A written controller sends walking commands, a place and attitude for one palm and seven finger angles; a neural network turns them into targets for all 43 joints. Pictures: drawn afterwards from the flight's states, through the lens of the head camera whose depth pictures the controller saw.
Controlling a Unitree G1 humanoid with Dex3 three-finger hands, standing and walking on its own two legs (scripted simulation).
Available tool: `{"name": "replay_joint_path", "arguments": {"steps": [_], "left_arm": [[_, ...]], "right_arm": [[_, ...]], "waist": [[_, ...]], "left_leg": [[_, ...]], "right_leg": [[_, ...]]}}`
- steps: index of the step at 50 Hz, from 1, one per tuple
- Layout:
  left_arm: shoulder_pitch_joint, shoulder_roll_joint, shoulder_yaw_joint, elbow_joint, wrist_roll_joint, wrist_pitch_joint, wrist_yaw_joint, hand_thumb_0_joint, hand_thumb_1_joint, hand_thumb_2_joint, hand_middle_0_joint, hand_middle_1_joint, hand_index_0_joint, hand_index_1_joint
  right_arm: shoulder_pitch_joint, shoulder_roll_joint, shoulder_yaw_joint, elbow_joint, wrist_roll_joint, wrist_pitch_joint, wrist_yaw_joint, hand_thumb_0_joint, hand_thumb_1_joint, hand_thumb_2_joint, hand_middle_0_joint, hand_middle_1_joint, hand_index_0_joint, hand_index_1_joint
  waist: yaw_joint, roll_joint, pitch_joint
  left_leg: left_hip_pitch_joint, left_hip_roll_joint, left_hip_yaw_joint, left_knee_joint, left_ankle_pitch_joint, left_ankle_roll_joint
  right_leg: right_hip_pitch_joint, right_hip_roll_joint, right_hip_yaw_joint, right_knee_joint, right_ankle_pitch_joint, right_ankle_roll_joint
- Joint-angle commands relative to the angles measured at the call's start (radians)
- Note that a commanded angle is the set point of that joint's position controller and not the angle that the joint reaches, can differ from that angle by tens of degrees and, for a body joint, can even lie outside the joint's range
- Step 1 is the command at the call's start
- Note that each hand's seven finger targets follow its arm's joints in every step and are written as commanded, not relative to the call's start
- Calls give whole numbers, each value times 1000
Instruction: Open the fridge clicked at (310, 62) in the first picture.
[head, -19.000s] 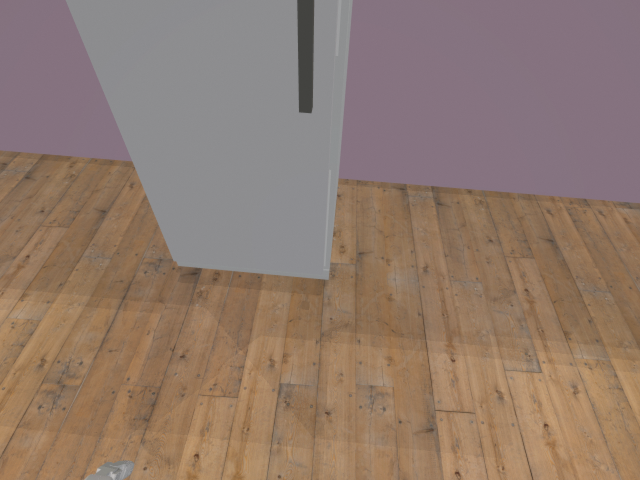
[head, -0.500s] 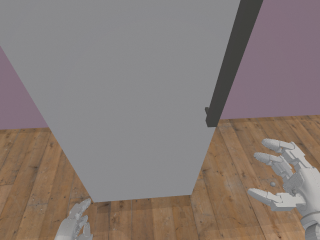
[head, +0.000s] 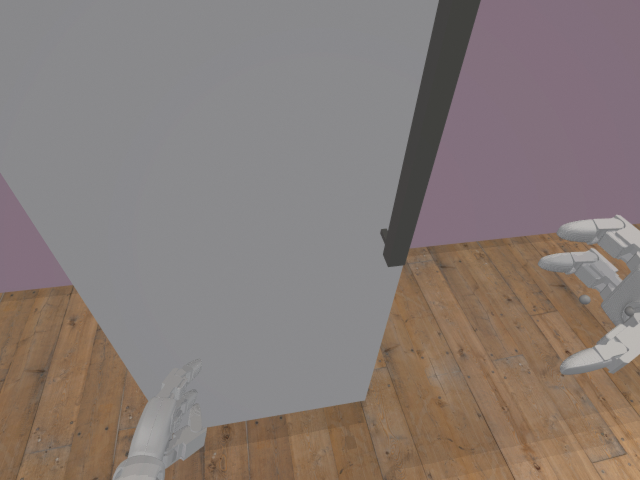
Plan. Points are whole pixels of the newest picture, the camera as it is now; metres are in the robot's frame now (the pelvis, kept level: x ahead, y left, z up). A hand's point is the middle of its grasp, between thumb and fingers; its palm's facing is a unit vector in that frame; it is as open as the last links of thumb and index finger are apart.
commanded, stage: raise the hand to about handle height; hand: right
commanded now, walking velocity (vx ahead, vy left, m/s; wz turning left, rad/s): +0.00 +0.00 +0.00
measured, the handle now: (418, 121) +0.47 -0.12 +0.25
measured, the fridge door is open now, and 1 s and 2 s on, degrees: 0 0 0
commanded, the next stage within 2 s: move the hooked fingers beside the handle in 0.68 s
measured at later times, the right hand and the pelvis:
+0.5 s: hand (582, 260) +0.28 -0.26 +0.20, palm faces -0.06 +0.99 -0.13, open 13.9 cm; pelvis +0.01 +0.01 +0.00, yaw +1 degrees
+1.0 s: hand (575, 250) +0.30 -0.27 +0.20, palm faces -0.05 +0.99 -0.11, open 14.0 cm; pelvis +0.01 +0.00 +0.00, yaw +0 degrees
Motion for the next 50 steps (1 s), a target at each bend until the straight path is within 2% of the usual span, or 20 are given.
{"name": "replay_joint_path", "arguments": {"steps": [1, 3, 9, 10, 13, 15, 19, 24, 25, 28, 30, 35, 39, 40, 42, 43, 44, 45, 48, 50], "left_arm": [[-112, 146, 59, -145, -10, -49, 16, 0, 900, 900, -200, -300, -200, -300], [-115, 146, 56, -145, -12, -46, 15, 0, 900, 900, -200, -300, -200, -300], [-117, 157, 59, -148, -18, -40, 8, 0, 900, 900, -200, -300, -200, -300], [-112, 158, 58, -145, -18, -35, 3, 0, 900, 900, -200, -300, -200, -300], [-109, 172, 69, -150, -26, -31, -6, 0, 900, 900, -200, -300, -200, -300], [-118, 171, 72, -166, -27, -28, -12, 0, 900, 900, -200, -300, -200, -300], [-114, 165, 76, -181, -21, -38, -6, 0, 900, 900, -200, -300, -200, -300], [-108, 162, 74, -165, -18, -40, 6, 0, 900, 900, -200, -300, -200, -300], [-102, 163, 73, -162, -19, -36, 6, 0, 900, 900, -200, -300, -200, -300], [-111, 161, 72, -164, -21, -42, 10, 0, 900, 900, -200, -300, -200, -300], [-106, 159, 69, -162, -19, -40, 11, 0, 900, 900, -200, -300, -200, -300], [-105, 162, 70, -157, -19, -41, 9, 0, 900, 900, -200, -300, -200, -300], [-107, 160, 69, -158, -20, -41, 9, 0, 900, 900, -200, -300, -200, -300], [-107, 159, 67, -153, -20, -38, 7, 0, 900, 900, -200, -300, -200, -300], [-112, 159, 67, -150, -20, -41, 11, 0, 900, 900, -200, -300, -200, -300], [-106, 159, 68, -146, -20, -44, 13, 0, 900, 900, -200, -300, -200, -300], [-102, 160, 70, -146, -19, -45, 14, 0, 900, 900, -200, -300, -200, -300], [-98, 160, 68, -142, -19, -42, 14, 0, 900, 900, -200, -300, -200, -300], [-103, 155, 68, -144, -18, -45, 15, 0, 900, 900, -200, -300, -200, -300], [-92, 158, 69, -137, -16, -39, 15, 0, 900, 900, -200, -300, -200, -300]], "right_arm": [[-347, -301, -129, -191, 27, -36, 25, 0, 500, -300, 300, 1200, 300, 1200], [-385, -318, -137, -157, 27, -20, 33, 0, 500, -300, 300, 1200, 300, 1200], [-451, -397, -189, -97, 26, 25, 64, 0, 500, -300, 300, 1200, 300, 1200], [-400, -369, -171, -36, 28, 38, 73, 0, 500, -300, 300, 1200, 300, 1200], [-367, -329, -141, 13, 36, 57, 97, 0, 500, -300, 300, 1200, 300, 1200], [-371, -340, -143, -44, 36, 52, 97, 0, 500, -300, 300, 1200, 300, 1200], [-413, -393, -202, -163, 37, 20, 60, 0, 500, -300, 300, 1200, 300, 1200], [-389, -386, -212, -134, 29, 17, 26, 0, 500, -300, 300, 1200, 300, 1200], [-379, -382, -203, -124, 25, 24, 24, 0, 500, -300, 300, 1200, 300, 1200], [-424, -369, -177, -149, 17, 33, 29, 0, 500, -300, 300, 1200, 300, 1200], [-402, -355, -160, -137, 19, 36, 37, 0, 500, -300, 300, 1200, 300, 1200], [-390, -365, -174, -114, 29, 35, 56, 0, 500, -300, 300, 1200, 300, 1200], [-411, -363, -175, -98, 30, 36, 61, 0, 500, -300, 300, 1200, 300, 1200], [-412, -351, -153, -89, 27, 36, 62, 0, 500, -300, 300, 1200, 300, 1200], [-470, -344, -139, -94, 23, 32, 55, 0, 500, -300, 300, 1200, 300, 1200], [-501, -344, -134, -90, 20, 25, 52, 0, 500, -300, 300, 1200, 300, 1200], [-491, -353, -144, -81, 18, 23, 50, 0, 500, -300, 300, 1200, 300, 1200], [-488, -346, -128, -86, 13, 20, 49, 0, 500, -300, 300, 1200, 300, 1200], [-535, -336, -115, -97, 5, 13, 37, 0, 500, -300, 300, 1200, 300, 1200], [-490, -340, -123, -59, 1, 18, 31, 0, 500, -300, 300, 1200, 300, 1200]], "waist": [[31, -56, -169], [31, -67, -149], [22, -49, -181], [21, -9, -157], [27, 26, -134], [21, 2, -172], [14, -46, -238], [18, -64, -164], [17, -27, -150], [24, -96, -169], [27, -46, -169], [25, -18, -187], [30, -22, -189], [35, -12, -174], [39, -51, -174], [46, -41, -181], [41, -52, -193], [42, -23, -206], [42, -69, -213], [36, -25, -214]], "left_leg": [[-48, -8, -15, -105, 119, 23], [-60, -8, -12, -111, 94, 25], [-36, 0, -18, -116, 147, 24], [-40, 2, -28, -123, 154, 22], [-71, 12, -41, -111, 151, 11], [-59, 20, -58, -102, 156, 8], [-47, 3, -23, -83, 163, 19], [-69, 7, -24, -99, 124, 17], [-65, 8, -28, -106, 123, 14], [-67, 10, -28, -98, 142, 17], [-61, 10, -31, -103, 153, 13], [-58, 10, -34, -97, 173, 9], [-73, 8, -27, -89, 170, 11], [-79, 11, -38, -96, 173, 8], [-89, 12, -33, -92, 156, 13], [-91, 9, -25, -88, 160, 15], [-88, 9, -25, -86, 166, 16], [-73, 10, -26, -86, 184, 15], [-78, 11, -20, -77, 179, 21], [-66, 12, -19, -78, 202, 20]], "right_leg": [[136, -8, 42, -124, 95, -8], [136, -7, 48, -138, 72, -7], [151, -1, 47, -134, 120, -13], [130, -4, 39, -122, 128, -13], [101, -5, 34, -107, 110, -14], [110, -7, 27, -87, 127, -12], [160, -1, 33, -99, 144, -15], [132, -7, 29, -116, 104, -13], [122, -12, 26, -114, 109, -15], [147, -7, 29, -116, 114, -14], [145, -12, 26, -107, 126, -16], [146, -11, 30, -96, 141, -18], [144, -7, 36, -98, 131, -18], [138, -11, 30, -89, 136, -18], [138, -8, 36, -95, 117, -15], [152, -10, 41, -99, 121, -15], [158, -8, 41, -97, 127, -16], [159, -12, 36, -92, 149, -17], [170, -10, 45, -101, 142, -13], [161, -15, 39, -96, 167, -15]]}}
